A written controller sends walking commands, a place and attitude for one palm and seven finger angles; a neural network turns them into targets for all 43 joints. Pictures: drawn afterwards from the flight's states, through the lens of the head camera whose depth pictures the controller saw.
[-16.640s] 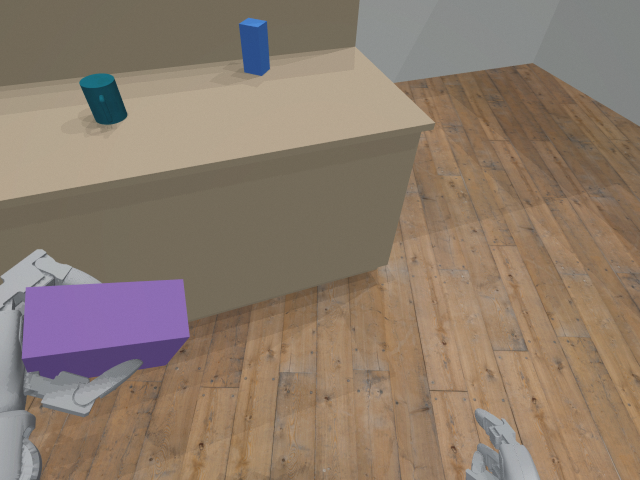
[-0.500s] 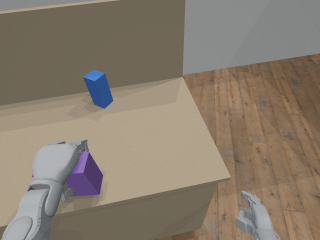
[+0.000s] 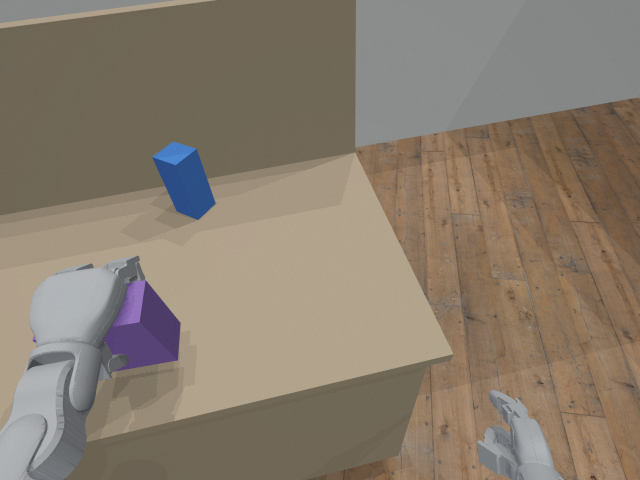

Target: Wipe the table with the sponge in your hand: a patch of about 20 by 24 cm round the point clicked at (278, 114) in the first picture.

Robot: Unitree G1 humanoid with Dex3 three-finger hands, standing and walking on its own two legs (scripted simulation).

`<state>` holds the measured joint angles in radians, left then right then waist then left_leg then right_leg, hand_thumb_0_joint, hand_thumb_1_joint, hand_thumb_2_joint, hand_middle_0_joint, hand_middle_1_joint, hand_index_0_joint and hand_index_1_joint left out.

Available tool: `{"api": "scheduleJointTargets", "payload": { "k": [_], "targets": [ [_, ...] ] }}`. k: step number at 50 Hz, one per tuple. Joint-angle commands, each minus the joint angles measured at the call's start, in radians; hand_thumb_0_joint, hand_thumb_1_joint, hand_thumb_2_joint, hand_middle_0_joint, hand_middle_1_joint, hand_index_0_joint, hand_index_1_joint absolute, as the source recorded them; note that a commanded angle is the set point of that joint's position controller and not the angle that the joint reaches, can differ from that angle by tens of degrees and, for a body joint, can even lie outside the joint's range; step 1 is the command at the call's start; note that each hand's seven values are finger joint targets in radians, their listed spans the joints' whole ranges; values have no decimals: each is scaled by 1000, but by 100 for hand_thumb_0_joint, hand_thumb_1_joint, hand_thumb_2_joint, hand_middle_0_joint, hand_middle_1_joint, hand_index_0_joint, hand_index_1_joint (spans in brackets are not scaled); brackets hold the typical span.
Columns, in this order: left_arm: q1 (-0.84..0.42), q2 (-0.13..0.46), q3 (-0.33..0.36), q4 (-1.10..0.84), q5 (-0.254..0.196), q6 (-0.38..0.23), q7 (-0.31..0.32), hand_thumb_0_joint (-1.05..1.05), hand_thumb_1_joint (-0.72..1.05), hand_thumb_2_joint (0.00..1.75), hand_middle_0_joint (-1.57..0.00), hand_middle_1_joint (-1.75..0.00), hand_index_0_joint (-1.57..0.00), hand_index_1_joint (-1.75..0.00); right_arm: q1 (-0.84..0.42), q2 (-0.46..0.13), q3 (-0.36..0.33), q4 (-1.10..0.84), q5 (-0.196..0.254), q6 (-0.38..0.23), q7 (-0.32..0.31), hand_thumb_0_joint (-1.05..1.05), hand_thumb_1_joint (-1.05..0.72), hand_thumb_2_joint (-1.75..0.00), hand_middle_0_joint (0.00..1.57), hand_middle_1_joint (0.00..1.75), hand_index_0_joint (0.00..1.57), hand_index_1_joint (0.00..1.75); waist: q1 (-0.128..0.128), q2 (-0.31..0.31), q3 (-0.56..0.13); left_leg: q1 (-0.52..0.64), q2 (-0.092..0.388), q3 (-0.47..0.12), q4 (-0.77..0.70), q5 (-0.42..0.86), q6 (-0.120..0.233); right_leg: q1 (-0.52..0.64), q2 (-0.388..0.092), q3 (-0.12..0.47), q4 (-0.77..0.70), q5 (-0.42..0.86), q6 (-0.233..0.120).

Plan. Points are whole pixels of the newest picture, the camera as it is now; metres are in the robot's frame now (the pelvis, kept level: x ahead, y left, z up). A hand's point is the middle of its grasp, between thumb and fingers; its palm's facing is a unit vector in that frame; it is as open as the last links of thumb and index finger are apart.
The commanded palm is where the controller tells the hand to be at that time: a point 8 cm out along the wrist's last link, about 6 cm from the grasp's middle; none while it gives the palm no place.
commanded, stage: move the sponge above the wiping area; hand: left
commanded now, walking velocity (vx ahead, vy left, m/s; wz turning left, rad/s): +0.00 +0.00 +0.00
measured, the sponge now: (123, 336) +0.24 +0.32 +0.04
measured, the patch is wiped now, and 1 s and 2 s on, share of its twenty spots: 0.00 0.00 0.15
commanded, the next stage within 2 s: lower the sponge onto the table in 0.08 s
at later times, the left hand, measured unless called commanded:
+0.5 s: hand (78, 322) +0.22 +0.34 +0.09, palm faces +0.12 -0.01 -0.99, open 9.7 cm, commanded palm +0.19 +0.32 +0.13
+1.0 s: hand (80, 345) +0.21 +0.35 +0.06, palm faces -0.02 -0.06 -1.00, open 9.7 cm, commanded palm +0.19 +0.32 +0.11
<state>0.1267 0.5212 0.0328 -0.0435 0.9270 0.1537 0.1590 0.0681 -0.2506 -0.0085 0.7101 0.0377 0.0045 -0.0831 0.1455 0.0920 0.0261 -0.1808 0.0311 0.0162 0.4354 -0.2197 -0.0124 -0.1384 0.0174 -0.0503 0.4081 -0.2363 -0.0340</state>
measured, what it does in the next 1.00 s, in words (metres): stands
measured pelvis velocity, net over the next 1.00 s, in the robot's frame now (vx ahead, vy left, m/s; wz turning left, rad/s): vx -0.01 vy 0.01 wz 0.02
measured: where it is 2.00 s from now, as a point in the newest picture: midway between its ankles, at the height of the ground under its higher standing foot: outside the picture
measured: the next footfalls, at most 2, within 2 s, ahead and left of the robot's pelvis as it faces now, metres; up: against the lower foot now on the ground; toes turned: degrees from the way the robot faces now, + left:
none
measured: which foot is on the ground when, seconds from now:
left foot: down 0.00-1.00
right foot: down 0.00-1.00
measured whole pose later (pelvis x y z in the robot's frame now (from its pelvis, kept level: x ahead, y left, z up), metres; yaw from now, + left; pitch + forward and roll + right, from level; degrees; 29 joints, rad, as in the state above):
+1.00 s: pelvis -0.01 +0.01 +0.00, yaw +1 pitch -1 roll +0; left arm 0.11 0.50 0.04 0.08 0.89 0.31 0.11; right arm 0.05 -0.26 0.01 0.72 0.06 0.03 -0.07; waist 0.11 0.10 0.01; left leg -0.22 0.01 0.00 0.43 -0.20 0.01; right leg -0.17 -0.01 -0.06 0.41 -0.23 -0.01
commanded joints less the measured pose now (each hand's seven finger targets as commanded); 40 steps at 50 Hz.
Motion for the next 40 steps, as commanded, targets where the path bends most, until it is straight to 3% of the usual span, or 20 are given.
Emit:
{"api": "scheduleJointTargets", "payload": {
  "k": [1,3,4,5,9,12,13,14,15,18,20,23,26,28,31,33,36,38,39,40],
  "targets": [
    [-123,215,168,-61,-69,188,2,0,10,130,-120,-160,-120,-160,-221,-132,-29,-165,24,-28,9,0,-90,-90,20,30,20,30,-9,-81,-217,59,-51,-54,-39,259,40,65,-22,84,-56,255,-20],
    [-52,201,128,-14,-84,249,-80,0,10,130,-120,-160,-120,-160,-262,-146,-13,-169,34,-12,13,0,-90,-90,20,30,20,30,-18,-106,-157,32,-62,-61,-49,235,45,55,-20,92,-58,252,-16],
    [-34,141,46,-49,-95,261,-128,0,10,130,-120,-160,-120,-160,-247,-140,-9,-194,36,-7,15,0,-90,-90,20,30,20,30,-34,-113,-153,20,-59,-57,-47,224,54,59,-24,60,-53,255,-7],
    [-46,174,49,-65,-93,260,-164,0,10,130,-120,-160,-120,-160,-238,-139,-2,-202,39,-6,17,0,-90,-90,20,30,20,30,-42,-132,-138,12,-61,-67,-43,207,58,45,-27,65,-52,248,-3],
    [-136,187,31,-209,-62,122,-229,0,10,130,-120,-160,-120,-160,-192,-120,3,-231,15,-35,9,0,-90,-90,20,30,20,30,-61,-102,-194,63,-61,-69,-15,188,81,6,-15,40,-56,195,-4],
    [-239,313,162,-327,0,-45,-159,0,10,130,-120,-160,-120,-160,-144,-105,-16,-215,-18,-56,-11,0,-90,-90,20,30,20,30,-34,-33,-262,148,-57,-84,4,258,77,-11,-7,66,-57,213,-21],
    [-269,373,229,-381,17,-82,-115,0,10,130,-120,-160,-120,-160,-154,-107,-15,-207,-22,-70,-16,0,-90,-90,20,30,20,30,-24,42,-268,164,-51,-101,-2,254,69,-21,7,95,-60,186,-38],
    [-231,329,222,-395,38,-110,-71,0,10,130,-120,-160,-120,-160,-117,-91,-19,-207,-31,-77,-23,0,-90,-90,20,30,20,30,-14,70,-294,174,-47,-92,4,308,65,-16,1,63,-46,204,-43],
    [-171,366,286,-358,57,-121,-24,0,10,130,-120,-160,-120,-160,-98,-99,-30,-191,-33,-76,-22,0,-90,-90,20,30,20,30,-3,92,-282,174,-40,-97,8,347,52,-28,2,81,-49,212,-51],
    [-177,337,311,-299,55,-51,71,0,10,130,-120,-160,-120,-160,-143,-108,-40,-177,-11,-54,-4,0,-90,-90,20,30,20,30,2,138,-233,139,-36,-101,-5,339,27,-36,8,122,-52,211,-72],
    [-178,264,244,-205,18,38,86,0,10,130,-120,-160,-120,-160,-151,-112,-46,-173,3,-37,6,0,-90,-90,20,30,20,30,-6,49,-224,97,-37,-75,-14,299,23,-19,-2,97,-54,206,-55],
    [-158,213,179,-73,-53,171,30,0,10,130,-120,-160,-120,-160,-234,-128,-24,-159,26,-17,7,0,-90,-90,20,30,20,30,-15,-40,-170,66,-45,-71,-57,214,28,1,-6,84,-78,151,-35],
    [-107,151,44,-77,-64,242,-88,0,10,130,-120,-160,-120,-160,-251,-133,-6,-186,32,-4,10,0,-90,-90,20,30,20,30,-35,-77,-177,37,-55,-76,-67,213,42,38,-18,43,-63,188,-16],
    [-85,97,-20,-139,-67,235,-155,0,10,130,-120,-160,-120,-160,-274,-120,6,-213,34,-10,16,0,-90,-90,20,30,20,30,-50,-62,-172,53,-56,-82,-62,201,52,27,-11,47,-65,176,-18],
    [-139,146,-5,-195,-37,137,-203,0,10,130,-120,-160,-120,-160,-192,-119,0,-215,10,-24,17,0,-90,-90,20,30,20,30,-65,-93,-194,64,-51,-87,-38,187,71,-3,-9,31,-66,161,-12],
    [-181,250,99,-276,-6,44,-179,0,10,130,-120,-160,-120,-160,-186,-114,-5,-213,-6,-37,11,0,-90,-90,20,30,20,30,-44,-59,-219,90,-46,-97,-36,178,72,-3,5,61,-63,139,-24],
    [-191,322,220,-260,64,-63,-80,0,10,130,-120,-160,-120,-160,-136,-105,-18,-193,-31,-44,-6,0,-90,-90,20,30,20,30,-9,-10,-227,108,-48,-100,-24,245,57,-14,5,62,-63,154,-41],
    [-226,366,290,-270,89,-73,-1,0,10,130,-120,-160,-120,-160,-153,-106,-24,-182,-24,-43,-10,0,-90,-90,20,30,20,30,5,103,-212,111,-48,-108,-31,233,45,-34,19,113,-66,125,-64],
    [-240,276,229,-260,86,-63,31,0,10,130,-120,-160,-120,-160,-144,-92,-29,-186,-18,-43,-10,0,-90,-90,20,30,20,30,-7,112,-228,110,-45,-89,-25,248,37,-40,12,91,-59,127,-63],
    [-206,259,226,-212,75,-40,55,0,10,130,-120,-160,-120,-160,-139,-98,-39,-180,-12,-43,-9,0,-90,-90,20,30,20,30,-6,108,-213,108,-41,-82,-22,248,30,-54,11,94,-64,124,-63]
  ]
}}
